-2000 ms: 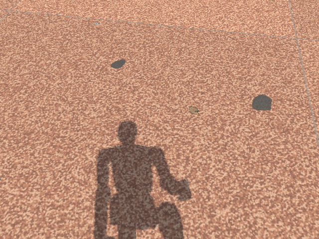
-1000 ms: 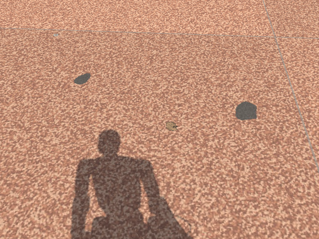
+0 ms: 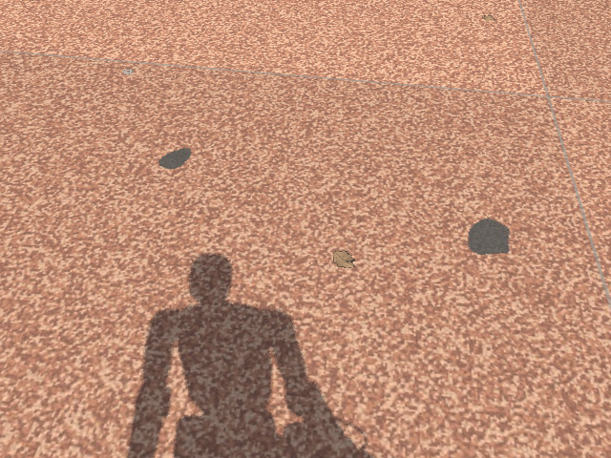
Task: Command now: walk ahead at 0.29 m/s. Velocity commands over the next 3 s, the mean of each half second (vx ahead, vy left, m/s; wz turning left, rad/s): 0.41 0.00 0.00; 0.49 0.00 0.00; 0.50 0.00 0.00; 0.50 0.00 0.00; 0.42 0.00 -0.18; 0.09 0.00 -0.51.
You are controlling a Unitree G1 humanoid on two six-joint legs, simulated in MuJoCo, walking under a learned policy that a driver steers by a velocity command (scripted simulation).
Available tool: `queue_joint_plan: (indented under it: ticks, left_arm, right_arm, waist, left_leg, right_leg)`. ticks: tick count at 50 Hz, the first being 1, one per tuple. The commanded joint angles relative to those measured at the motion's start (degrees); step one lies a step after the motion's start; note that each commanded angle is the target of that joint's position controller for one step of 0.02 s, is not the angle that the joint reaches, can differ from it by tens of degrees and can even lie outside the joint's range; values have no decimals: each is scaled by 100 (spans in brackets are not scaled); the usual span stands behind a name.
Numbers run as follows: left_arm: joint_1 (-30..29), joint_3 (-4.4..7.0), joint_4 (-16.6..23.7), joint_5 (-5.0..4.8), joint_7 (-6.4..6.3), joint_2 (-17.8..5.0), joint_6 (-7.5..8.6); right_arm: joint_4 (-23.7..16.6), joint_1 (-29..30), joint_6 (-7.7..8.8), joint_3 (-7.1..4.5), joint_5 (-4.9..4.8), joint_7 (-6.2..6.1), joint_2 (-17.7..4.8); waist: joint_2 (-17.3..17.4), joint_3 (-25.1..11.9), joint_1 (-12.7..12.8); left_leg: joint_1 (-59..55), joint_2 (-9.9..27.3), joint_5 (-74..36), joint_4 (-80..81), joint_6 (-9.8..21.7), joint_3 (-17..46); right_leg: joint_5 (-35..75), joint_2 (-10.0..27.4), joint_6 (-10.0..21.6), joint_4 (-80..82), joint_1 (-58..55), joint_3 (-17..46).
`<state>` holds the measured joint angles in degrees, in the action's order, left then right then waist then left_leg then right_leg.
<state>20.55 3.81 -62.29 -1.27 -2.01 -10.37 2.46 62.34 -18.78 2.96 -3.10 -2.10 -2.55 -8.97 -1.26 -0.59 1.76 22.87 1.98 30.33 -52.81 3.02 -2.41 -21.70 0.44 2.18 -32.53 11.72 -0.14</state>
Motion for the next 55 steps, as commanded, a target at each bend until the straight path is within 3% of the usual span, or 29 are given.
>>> queue_joint_plan:
  ticks: [1, 3, 4, 5, 6, 7, 8, 9, 10, 12, 14, 17, 20, 24, 27, 29, 30, 31, 32, 33, 34, 35, 36, 38, 41, 44, 48, 52, 55]
  left_arm:
    - [-380, 148, 318, -59, -20, -856, 145]
    - [-530, 172, 330, -86, 23, -940, 72]
    - [-533, 138, 340, -49, 37, -846, 75]
    - [-747, 43, 434, -33, 61, -559, 124]
    - [-746, -79, 617, 7, 68, -35, 217]
    - [-686, -50, 748, -156, 87, -130, 361]
    - [-939, -38, 875, -303, 89, -298, 441]
    - [-1025, -35, 901, -209, 77, -419, 456]
    - [-870, -3, 802, -52, 42, -462, 423]
    - [-554, 79, 712, 31, 64, -603, 297]
    - [-827, 74, 801, 55, 100, -529, 224]
    - [-1760, 5, 1170, 75, 148, -374, 228]
    - [-2491, -63, 1416, -1, 236, -285, 246]
    - [-3128, -114, 1651, -54, 385, -322, 292]
    - [-3257, -114, 1791, -67, 492, -432, 374]
    - [-2477, 42, 1637, -27, 484, -769, 407]
    - [-1330, 196, 1314, -54, 451, -1064, 401]
    - [-54, 336, 1039, 6, 384, -1539, 378]
    - [538, 366, 862, 96, 413, -1896, 350]
    - [587, 235, 784, 93, 400, -1363, 318]
    - [-173, 151, 888, 40, 396, -1067, 347]
    - [-857, 76, 1076, 43, 411, -883, 394]
    - [-1214, 30, 1111, 106, 450, -713, 437]
    - [-1230, -32, 977, 159, 486, -525, 468]
    - [-887, -10, 784, 136, 351, -797, 464]
    - [-493, 4, 690, 98, 214, -938, 428]
    - [-80, 11, 603, 41, 168, -1072, 395]
    - [384, 46, 401, -1, 165, -1126, 314]
    - [374, 107, 358, -2, 146, -1249, 219]
  right_arm:
    - [-430, 281, 290, -115, 14, 97, -339]
    - [41, -739, 224, -204, 39, 143, -262]
    - [260, -1293, 168, -242, 51, 134, -224]
    - [344, -1931, 177, -293, 71, 120, -380]
    - [237, -2304, 243, -369, 122, 134, -1102]
    - [186, -2241, 335, -272, 242, 241, -1071]
    - [79, -1628, 407, -204, 225, 291, -991]
    - [-80, -1072, 438, -106, 193, 343, -790]
    - [-235, -555, 416, -41, 206, 379, -733]
    - [-282, -373, 326, 51, 238, 369, -530]
    - [-139, -856, 309, 76, 239, 272, -550]
    - [-99, -1147, 290, 62, 229, 149, -709]
    - [-116, -1301, 244, 35, 171, 70, -787]
    - [-49, -1481, 182, -10, 140, 71, -785]
    - [-32, -1407, 154, -79, 142, 92, -891]
    - [-109, -1192, 130, -142, 152, 107, -1097]
    - [-181, -1007, 116, -134, 156, 119, -1115]
    - [-366, -815, 149, -80, 216, 158, -1035]
    - [-370, -1698, 322, 189, 170, 305, -74]
    - [-311, -1245, 519, 46, -15, 350, -601]
    - [-593, -548, 577, -48, -122, 330, -920]
    - [-725, -123, 580, -55, -61, 256, -983]
    - [-737, 20, 518, -130, 47, 183, -972]
    - [-726, -343, 325, -147, 103, 138, -677]
    - [-964, 57, 213, -153, 84, 96, -620]
    - [-1236, 843, 228, -167, 178, 124, -715]
    - [-1457, 1723, 270, -88, 137, 234, -608]
    - [-1676, 2351, 287, -29, 71, 383, -672]
    - [-1789, 2316, 345, -62, 70, 481, -860]
  waist:
    - [-569, 692, -212]
    - [-343, 328, -671]
    - [-144, 253, -892]
    - [573, 216, -1218]
    - [2351, 91, -1091]
    - [2088, -5, -938]
    - [1297, 631, -670]
    - [655, 792, -499]
    - [316, 682, -271]
    - [665, 532, -78]
    - [627, 525, -178]
    - [455, 558, -367]
    - [538, 579, -554]
    - [573, 864, -670]
    - [676, 811, -525]
    - [970, 189, -36]
    - [1004, -422, 528]
    - [497, -1339, 986]
    - [-1223, -2612, 444]
    - [-917, -2459, 686]
    - [-797, -1274, 527]
    - [-53, -765, 269]
    - [222, -438, 16]
    - [-31, -348, -344]
    - [-170, 54, -403]
    - [-108, 284, -214]
    - [-165, 382, 63]
    - [-190, 573, 273]
    - [-285, 480, 102]
  left_leg:
    - [593, 266, -214, 895, 196, 184]
    - [-1586, -344, -1509, 1493, -13, -542]
    - [-2174, -535, -1431, 1566, -127, -754]
    - [-2730, -4, -984, 2107, 48, 135]
    - [-2998, 1622, -392, 3454, 768, 3151]
    - [-2936, 2235, 1197, 4438, 1469, 5289]
    - [-2650, 2320, 1544, 4419, 1409, 5075]
    - [-2266, 2058, 879, 4162, 1159, 4164]
    - [-1782, 1749, -9, 4068, 920, 3289]
    - [-1156, 1137, -1307, 4133, 601, 1892]
    - [-1262, 973, -2543, 4204, 620, 1318]
    - [-1713, 940, -3755, 4289, 579, 942]
    - [-1935, 908, -3476, 4473, 513, 703]
    - [-2463, 1111, -3462, 4425, 607, 602]
    - [-2838, 1250, -4430, 3940, 593, 476]
    - [-2848, 1224, -6692, 2952, 482, 382]
    - [-2410, 1008, -7245, 1769, 336, 221]
    - [-865, 694, -5572, -119, 136, 80]
    - [1308, -498, -276, -2271, -159, 485]
    - [1916, -391, 94, -2876, 13, 1289]
    - [2389, -66, -319, -2858, 90, 968]
    - [2018, 249, -942, -2581, 97, 823]
    - [1635, 434, -1256, -2231, 74, 732]
    - [960, 656, -1485, -1810, 96, 782]
    - [1310, 775, -1857, -1123, -34, 662]
    - [1871, 772, -2852, -23, -176, 571]
    - [1413, 428, -3834, 1522, -191, 245]
    - [1631, 324, -3496, 2111, -125, 241]
    - [1350, 206, -2799, 2376, 101, 189]
  right_leg:
    - [-1097, 1432, 814, 1785, 388, 1836]
    - [-1087, 885, 563, 1156, 1679, 881]
    - [-1095, 681, 459, 611, 2070, 590]
    - [-240, 399, 213, -1051, 2652, 155]
    - [-940, -180, -90, -3620, 3794, -375]
    - [-1041, -189, 104, -4570, 4470, 509]
    - [-435, 191, 271, -5055, 5172, 603]
    - [273, 419, 360, -5058, 5147, 551]
    - [887, 622, 348, -4708, 4672, 544]
    - [1496, 756, 224, -3863, 3661, 424]
    - [1829, 671, 90, -3395, 3545, 194]
    - [2308, 563, 33, -2073, 3710, 53]
    - [2787, 353, -45, -933, 3348, -100]
    - [2710, 267, 19, -242, 3327, -171]
    - [2076, 130, 284, 99, 2881, -288]
    - [1653, -292, 515, 112, 1444, -590]
    - [1815, -376, 730, 173, -50, -569]
    - [1911, 714, 1140, -13, -2199, 720]
    - [576, 2324, 2195, 807, -4288, 3948]
    - [-12, 2124, 1966, 1479, -4104, 4491]
    - [439, 1905, 1643, 1581, -3143, 3403]
    - [1224, 1736, 1462, 1752, -1931, 2639]
    - [1851, 1512, 1334, 1876, -1003, 2054]
    - [2023, 1238, 1263, 2195, -174, 1471]
    - [2038, 1200, 1316, 2571, 227, 1059]
    - [2144, 1125, 1216, 2664, 1, 837]
    - [2226, 890, 953, 2627, -132, 377]
    - [2098, 1234, 943, 2340, -1011, 460]
    - [2768, 1490, 801, 1893, -1558, 528]
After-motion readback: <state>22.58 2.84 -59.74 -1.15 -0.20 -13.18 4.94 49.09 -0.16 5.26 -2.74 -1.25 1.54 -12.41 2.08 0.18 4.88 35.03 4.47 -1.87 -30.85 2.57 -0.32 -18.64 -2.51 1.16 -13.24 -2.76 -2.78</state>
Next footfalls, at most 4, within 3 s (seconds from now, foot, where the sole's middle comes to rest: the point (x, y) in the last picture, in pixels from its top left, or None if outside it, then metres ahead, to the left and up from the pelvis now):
0.10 left None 0.08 0.14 -0.77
0.62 right None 0.46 -0.08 -0.77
1.16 left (256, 355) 0.77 0.16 -0.77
1.72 right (350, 259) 1.09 -0.08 -0.77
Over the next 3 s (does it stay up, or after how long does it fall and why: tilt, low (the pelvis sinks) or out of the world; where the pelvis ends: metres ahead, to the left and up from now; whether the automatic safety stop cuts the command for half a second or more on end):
stays up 1.40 0.03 0.01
